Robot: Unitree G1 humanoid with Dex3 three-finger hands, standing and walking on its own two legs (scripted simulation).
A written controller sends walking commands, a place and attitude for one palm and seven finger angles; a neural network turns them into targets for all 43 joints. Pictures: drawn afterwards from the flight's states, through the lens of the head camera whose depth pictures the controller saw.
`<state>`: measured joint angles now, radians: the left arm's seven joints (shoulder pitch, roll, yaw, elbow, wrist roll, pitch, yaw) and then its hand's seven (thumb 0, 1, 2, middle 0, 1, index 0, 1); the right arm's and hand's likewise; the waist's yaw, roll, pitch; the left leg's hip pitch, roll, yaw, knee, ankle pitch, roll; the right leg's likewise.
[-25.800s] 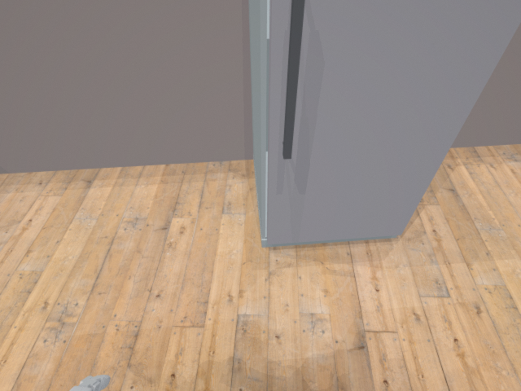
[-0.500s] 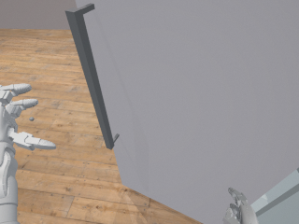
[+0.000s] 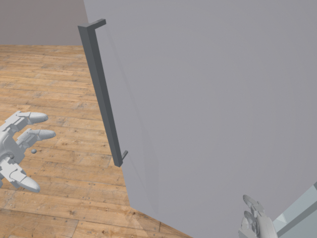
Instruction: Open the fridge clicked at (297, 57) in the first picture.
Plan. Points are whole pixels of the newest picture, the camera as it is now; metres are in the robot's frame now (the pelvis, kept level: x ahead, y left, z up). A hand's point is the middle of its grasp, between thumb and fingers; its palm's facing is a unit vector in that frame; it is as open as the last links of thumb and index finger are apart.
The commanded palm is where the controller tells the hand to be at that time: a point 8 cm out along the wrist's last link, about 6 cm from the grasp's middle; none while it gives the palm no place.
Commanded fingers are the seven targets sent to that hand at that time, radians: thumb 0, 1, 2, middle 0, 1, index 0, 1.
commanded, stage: draw the hand back to the body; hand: left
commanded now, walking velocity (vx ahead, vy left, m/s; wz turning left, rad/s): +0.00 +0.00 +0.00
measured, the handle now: (111, 110) +0.42 +0.19 +0.12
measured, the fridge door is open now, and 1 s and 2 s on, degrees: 67 67 67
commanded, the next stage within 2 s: step back with the hand held close in 1.12 s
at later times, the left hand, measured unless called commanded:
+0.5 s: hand (37, 156) +0.21 +0.28 +0.16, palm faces +0.48 -0.81 -0.33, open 11.2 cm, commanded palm +0.16 +0.31 +0.18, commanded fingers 0.00 0.50 0.71 -0.21 -0.53 -0.21 -0.53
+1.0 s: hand (41, 165) +0.19 +0.26 +0.17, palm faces +0.47 -0.80 -0.37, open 7.5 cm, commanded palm +0.15 +0.29 +0.18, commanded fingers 0.00 0.90 0.90 -0.20 -0.30 -0.20 -0.30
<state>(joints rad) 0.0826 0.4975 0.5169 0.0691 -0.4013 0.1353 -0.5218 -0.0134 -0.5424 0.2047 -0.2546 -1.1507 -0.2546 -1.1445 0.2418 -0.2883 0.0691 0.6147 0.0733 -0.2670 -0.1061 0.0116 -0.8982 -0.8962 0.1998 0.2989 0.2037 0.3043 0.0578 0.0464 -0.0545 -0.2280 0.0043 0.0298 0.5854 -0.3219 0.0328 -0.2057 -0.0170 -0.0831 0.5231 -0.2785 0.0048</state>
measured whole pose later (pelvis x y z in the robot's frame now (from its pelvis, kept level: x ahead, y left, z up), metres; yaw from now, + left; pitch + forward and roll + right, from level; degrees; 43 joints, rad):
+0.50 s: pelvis +0.00 +0.00 +0.01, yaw -1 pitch -4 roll +0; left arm 0.31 0.35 0.34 -0.26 -0.08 -0.08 0.12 0.00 0.16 0.54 -0.23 -0.74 -0.23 -0.73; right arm 0.23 -0.23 0.03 0.69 0.00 -0.20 -0.08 0.01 -0.90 -0.90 0.20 0.30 0.21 0.30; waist 0.07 0.05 0.00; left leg -0.15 -0.02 0.05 0.48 -0.27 0.04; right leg -0.15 -0.03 -0.06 0.47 -0.25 0.01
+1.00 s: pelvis +0.01 -0.01 +0.01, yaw +0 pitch -4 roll +0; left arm 0.44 0.35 0.33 -0.36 -0.07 -0.08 0.11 0.01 0.86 0.89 -0.21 -0.32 -0.21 -0.32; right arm 0.20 -0.23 0.02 0.65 0.00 -0.18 -0.09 0.01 -0.90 -0.90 0.20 0.30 0.20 0.30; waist 0.08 0.05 -0.01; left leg -0.12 0.00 0.04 0.48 -0.28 0.02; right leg -0.12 -0.01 -0.08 0.45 -0.26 -0.01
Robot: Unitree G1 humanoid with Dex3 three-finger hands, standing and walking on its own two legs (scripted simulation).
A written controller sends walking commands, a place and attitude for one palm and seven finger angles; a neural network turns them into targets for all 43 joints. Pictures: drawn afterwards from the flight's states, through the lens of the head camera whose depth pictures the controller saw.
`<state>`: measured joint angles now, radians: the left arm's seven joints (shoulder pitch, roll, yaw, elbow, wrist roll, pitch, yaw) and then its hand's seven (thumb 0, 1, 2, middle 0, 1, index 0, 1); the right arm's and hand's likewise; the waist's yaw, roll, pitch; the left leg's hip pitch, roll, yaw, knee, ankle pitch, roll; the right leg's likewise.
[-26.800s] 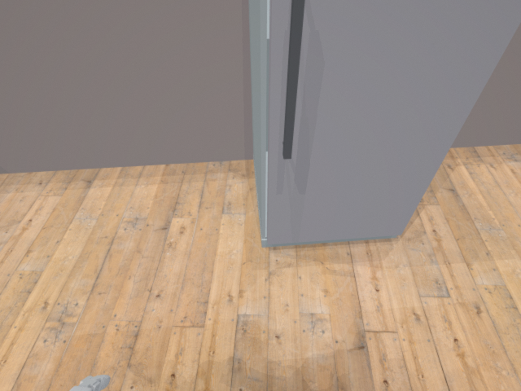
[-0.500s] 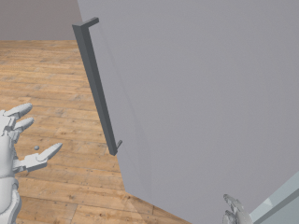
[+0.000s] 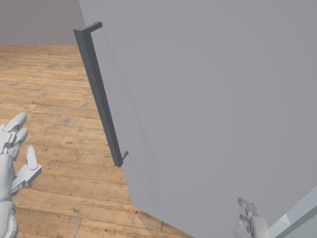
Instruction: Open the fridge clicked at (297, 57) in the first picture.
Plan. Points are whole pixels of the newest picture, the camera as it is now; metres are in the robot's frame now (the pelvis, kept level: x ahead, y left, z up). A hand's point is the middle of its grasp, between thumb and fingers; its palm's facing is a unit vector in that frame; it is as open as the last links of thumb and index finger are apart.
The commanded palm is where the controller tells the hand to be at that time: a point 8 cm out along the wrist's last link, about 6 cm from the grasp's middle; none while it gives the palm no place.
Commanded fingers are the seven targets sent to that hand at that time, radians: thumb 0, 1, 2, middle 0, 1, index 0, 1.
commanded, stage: draw the hand back to the body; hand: left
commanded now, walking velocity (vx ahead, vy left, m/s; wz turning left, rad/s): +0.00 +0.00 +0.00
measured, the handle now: (110, 112) +0.42 +0.21 +0.11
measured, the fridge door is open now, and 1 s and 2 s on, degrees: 67 67 67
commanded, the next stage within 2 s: step back with the hand held close in 0.12 s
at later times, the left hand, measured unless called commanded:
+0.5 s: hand (43, 167) +0.20 +0.27 +0.14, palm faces +0.37 -0.83 -0.42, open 7.4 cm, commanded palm +0.13 +0.31 +0.18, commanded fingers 0.00 0.90 0.90 -0.20 -0.30 -0.20 -0.30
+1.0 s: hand (11, 204) +0.12 +0.28 +0.15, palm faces +0.39 -0.84 -0.38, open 7.4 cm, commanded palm +0.05 +0.33 +0.18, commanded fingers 0.00 0.90 0.90 -0.20 -0.30 -0.20 -0.30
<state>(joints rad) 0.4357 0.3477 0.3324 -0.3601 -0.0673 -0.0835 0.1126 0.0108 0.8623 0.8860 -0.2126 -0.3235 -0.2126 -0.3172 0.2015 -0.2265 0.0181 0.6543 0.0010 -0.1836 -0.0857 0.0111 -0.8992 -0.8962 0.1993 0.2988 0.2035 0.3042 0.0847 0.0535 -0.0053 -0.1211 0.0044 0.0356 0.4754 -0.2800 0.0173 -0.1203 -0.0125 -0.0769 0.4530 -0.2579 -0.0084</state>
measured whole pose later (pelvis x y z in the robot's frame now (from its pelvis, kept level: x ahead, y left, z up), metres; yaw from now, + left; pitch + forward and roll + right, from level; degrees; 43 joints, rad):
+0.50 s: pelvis -0.02 +0.02 +0.00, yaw -2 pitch -1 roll -1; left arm 0.49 0.36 0.37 -0.43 -0.04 -0.17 0.13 0.01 0.90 0.90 -0.21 -0.30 -0.21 -0.30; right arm 0.18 -0.23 0.00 0.58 0.00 -0.09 -0.08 0.01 -0.90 -0.90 0.20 0.30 0.20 0.30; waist 0.01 0.00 0.05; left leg -0.23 0.00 0.08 0.50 -0.25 0.05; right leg -0.24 -0.02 -0.03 0.47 -0.21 0.02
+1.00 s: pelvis -0.09 +0.03 -0.02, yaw +0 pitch -1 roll -2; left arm 0.50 0.37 0.37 -0.51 -0.03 -0.22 0.15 0.01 0.89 0.90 -0.21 -0.30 -0.21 -0.30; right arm 0.21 -0.21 0.02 0.59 0.00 -0.10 -0.07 0.01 -0.90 -0.90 0.20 0.30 0.21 0.30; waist 0.00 -0.02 0.05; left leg -0.41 -0.01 0.05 0.65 -0.26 0.04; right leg -0.32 -0.02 -0.04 0.60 -0.25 0.03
